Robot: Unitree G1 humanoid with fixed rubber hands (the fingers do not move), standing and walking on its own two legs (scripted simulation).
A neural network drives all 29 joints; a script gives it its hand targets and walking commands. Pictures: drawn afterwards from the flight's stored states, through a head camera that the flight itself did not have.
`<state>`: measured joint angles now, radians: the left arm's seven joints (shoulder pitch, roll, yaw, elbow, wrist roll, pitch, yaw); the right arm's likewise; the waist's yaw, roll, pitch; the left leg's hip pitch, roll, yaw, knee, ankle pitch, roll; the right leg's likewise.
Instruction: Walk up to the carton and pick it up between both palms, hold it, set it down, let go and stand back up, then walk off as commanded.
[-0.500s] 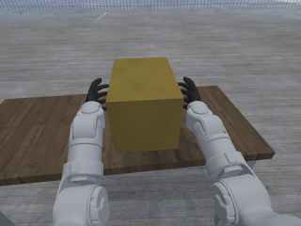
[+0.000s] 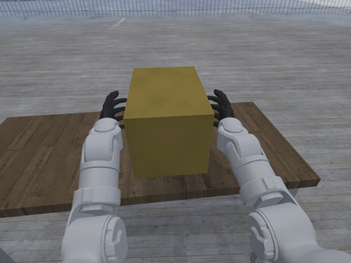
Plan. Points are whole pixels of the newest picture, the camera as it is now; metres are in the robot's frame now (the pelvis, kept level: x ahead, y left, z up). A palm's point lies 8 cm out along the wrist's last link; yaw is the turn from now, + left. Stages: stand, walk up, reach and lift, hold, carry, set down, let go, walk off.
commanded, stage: hold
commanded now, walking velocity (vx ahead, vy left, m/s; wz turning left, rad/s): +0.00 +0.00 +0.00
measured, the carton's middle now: (167, 116) +0.44 +0.01 +0.19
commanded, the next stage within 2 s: set down in 0.72 s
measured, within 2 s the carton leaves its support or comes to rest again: neither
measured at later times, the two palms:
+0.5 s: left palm (109, 124) +0.38 +0.14 +0.22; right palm (225, 121) +0.37 -0.12 +0.21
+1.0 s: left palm (109, 125) +0.38 +0.14 +0.22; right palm (224, 121) +0.38 -0.12 +0.21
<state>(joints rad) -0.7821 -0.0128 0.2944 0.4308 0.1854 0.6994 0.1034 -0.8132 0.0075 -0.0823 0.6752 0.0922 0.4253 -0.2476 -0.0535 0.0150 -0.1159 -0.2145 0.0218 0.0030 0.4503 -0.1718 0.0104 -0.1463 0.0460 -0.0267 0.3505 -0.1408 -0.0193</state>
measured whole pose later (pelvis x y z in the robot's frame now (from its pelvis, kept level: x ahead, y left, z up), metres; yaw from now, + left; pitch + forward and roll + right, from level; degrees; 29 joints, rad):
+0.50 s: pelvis +0.00 +0.00 +0.00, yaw +0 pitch -4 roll -2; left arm -0.78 -0.01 0.29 0.43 0.19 0.70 0.10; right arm -0.81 0.01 -0.08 0.68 0.09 0.43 -0.25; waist -0.05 0.01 -0.11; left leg -0.21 0.02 0.00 0.45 -0.17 0.01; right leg -0.15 0.05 -0.03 0.35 -0.14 -0.02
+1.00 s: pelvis +0.00 +0.00 +0.00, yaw +0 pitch -4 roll -2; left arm -0.78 -0.01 0.29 0.45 0.19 0.66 0.10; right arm -0.81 0.03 -0.13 0.67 0.09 0.40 -0.25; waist -0.05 0.02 -0.11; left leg -0.21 0.02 0.00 0.45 -0.17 0.01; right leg -0.15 0.05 -0.03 0.35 -0.14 -0.02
